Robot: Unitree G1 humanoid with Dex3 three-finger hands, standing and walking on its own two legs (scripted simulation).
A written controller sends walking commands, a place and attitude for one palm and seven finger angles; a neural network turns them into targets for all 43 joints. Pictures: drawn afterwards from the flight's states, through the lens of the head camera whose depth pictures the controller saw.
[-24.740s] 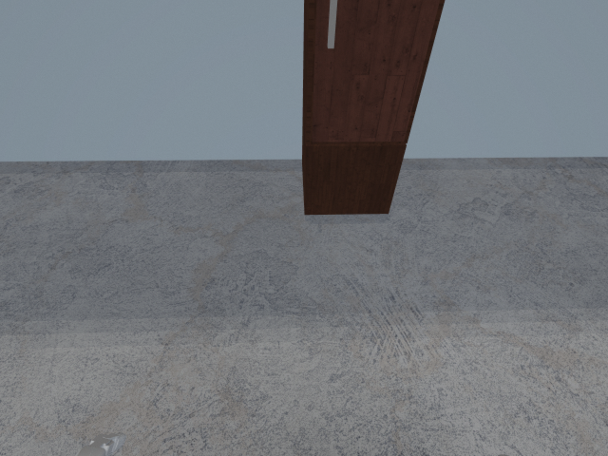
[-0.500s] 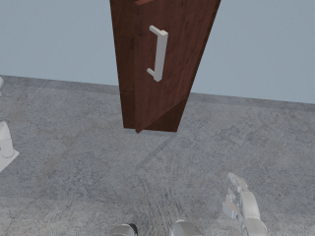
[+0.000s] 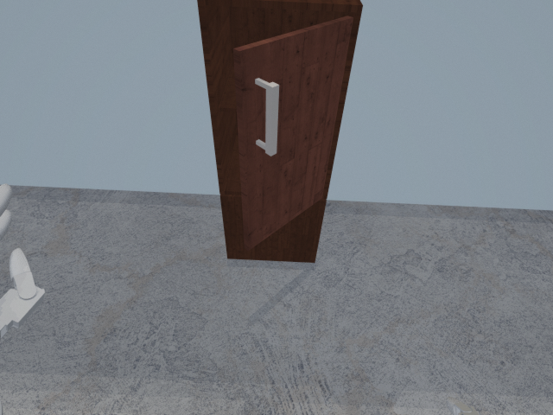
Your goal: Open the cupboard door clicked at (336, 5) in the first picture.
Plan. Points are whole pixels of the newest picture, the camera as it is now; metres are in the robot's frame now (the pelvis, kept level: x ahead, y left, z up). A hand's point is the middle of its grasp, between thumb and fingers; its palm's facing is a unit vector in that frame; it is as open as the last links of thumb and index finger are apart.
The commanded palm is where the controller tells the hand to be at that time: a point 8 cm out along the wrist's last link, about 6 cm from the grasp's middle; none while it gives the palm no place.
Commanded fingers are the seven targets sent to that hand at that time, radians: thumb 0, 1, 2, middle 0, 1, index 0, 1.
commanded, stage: stop stepping back and stand still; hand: left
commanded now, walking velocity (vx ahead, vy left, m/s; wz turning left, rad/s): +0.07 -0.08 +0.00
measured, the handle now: (265, 118) +0.68 +0.05 +0.11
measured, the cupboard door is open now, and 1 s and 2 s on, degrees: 46 46 46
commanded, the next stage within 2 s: let the arm hang, fingers relaxed in 0.28 s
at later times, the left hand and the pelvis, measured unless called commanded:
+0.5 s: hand (88, 365) +0.19 +0.27 +0.00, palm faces +0.21 -0.85 -0.47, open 7.4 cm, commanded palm none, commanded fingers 0.00 0.90 0.90 -0.20 -0.30 -0.20 -0.30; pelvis -0.02 +0.01 -0.01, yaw +2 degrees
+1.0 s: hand out of the picture -0.03 +0.22 -0.15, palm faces +0.07 -0.96 -0.29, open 7.3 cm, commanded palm none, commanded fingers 0.00 0.90 0.90 -0.20 -0.30 -0.20 -0.30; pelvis -0.04 +0.00 +0.01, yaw +3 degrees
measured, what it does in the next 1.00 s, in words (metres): steps on the spot: left foot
